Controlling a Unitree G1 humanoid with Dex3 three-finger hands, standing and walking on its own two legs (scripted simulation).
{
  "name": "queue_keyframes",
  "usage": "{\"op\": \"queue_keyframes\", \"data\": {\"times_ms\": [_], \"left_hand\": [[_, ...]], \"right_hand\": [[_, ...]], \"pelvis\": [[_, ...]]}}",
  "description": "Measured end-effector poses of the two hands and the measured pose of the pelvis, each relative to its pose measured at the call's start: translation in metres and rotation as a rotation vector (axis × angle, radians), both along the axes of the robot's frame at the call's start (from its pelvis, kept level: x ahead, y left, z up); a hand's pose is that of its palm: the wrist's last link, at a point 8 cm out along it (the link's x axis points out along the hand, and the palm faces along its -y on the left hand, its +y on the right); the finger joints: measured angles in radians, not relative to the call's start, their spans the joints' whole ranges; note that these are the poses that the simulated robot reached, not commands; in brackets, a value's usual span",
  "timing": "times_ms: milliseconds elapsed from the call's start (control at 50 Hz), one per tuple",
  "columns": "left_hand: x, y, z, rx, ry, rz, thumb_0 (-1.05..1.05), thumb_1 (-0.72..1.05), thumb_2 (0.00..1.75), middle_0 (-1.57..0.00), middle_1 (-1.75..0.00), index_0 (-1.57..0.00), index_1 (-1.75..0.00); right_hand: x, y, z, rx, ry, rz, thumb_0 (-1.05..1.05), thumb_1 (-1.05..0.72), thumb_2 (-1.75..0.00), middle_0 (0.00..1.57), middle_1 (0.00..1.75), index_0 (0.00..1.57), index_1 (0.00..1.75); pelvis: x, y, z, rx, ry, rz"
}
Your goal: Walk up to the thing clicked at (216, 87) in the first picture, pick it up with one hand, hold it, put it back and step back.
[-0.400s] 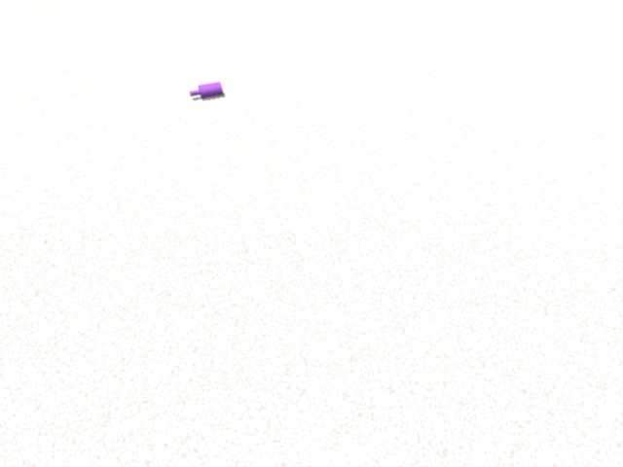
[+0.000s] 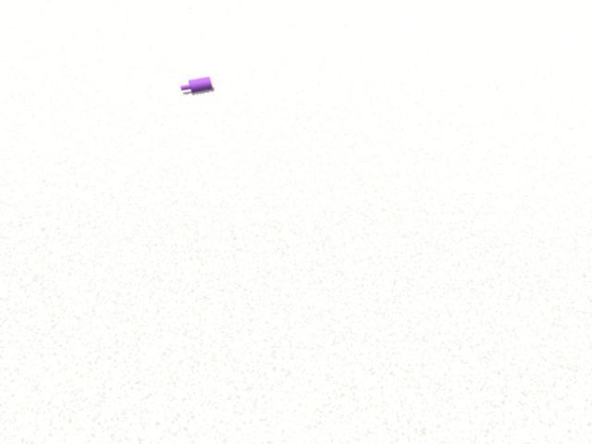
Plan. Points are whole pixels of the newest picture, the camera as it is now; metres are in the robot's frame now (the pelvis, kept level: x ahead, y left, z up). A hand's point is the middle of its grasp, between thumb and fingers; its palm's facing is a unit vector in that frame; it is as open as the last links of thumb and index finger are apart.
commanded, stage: stand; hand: left
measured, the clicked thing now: (195, 85) +2.21 +0.60 -0.74
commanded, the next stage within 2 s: walk up in 0.72 s
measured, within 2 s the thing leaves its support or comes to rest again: neither
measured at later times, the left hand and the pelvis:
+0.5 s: hand out of the picture +0.08 +0.25 -0.16, palm faces -0.03 -0.94 -0.33, open 7.3 cm; pelvis +0.00 +0.00 +0.00, yaw +0 degrees
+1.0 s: hand out of the picture +0.07 +0.34 -0.15, palm faces +0.10 -0.92 -0.38, open 7.3 cm; pelvis +0.06 +0.04 -0.01, yaw +7 degrees
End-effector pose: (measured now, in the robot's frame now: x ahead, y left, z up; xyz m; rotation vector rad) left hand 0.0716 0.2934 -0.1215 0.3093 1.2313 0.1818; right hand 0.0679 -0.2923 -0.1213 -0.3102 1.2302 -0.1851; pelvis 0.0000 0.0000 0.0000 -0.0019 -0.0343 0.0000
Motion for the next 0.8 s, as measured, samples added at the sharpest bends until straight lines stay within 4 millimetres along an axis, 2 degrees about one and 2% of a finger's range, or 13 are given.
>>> {"op": "queue_keyframes", "data": {"times_ms": [400, 720, 800], "left_hand": [[0.003, 0.000, 0.001, 0.004, -0.001, 0.006, 0.00, 0.91, 0.90, -0.21, -0.30, -0.20, -0.30], [0.003, 0.000, 0.002, 0.006, 0.006, 0.004, 0.00, 0.91, 0.90, -0.21, -0.30, -0.20, -0.30], [0.004, 0.009, 0.005, -0.014, -0.062, 0.021, 0.00, 0.91, 0.90, -0.21, -0.30, -0.21, -0.30]], "right_hand": [[0.008, -0.001, 0.001, -0.002, -0.010, 0.006, 0.01, -0.91, -0.90, 0.20, 0.30, 0.21, 0.30], [0.004, -0.003, 0.000, -0.003, 0.005, 0.000, 0.01, -0.91, -0.90, 0.20, 0.30, 0.21, 0.30], [0.010, -0.008, 0.002, 0.008, 0.003, 0.033, 0.01, -0.91, -0.90, 0.20, 0.30, 0.21, 0.30]], "pelvis": [[0.004, -0.001, 0.000, 0.001, -0.003, 0.000], [0.006, -0.002, 0.001, 0.001, 0.001, -0.001], [0.011, -0.001, -0.002, -0.012, 0.018, 0.039]]}}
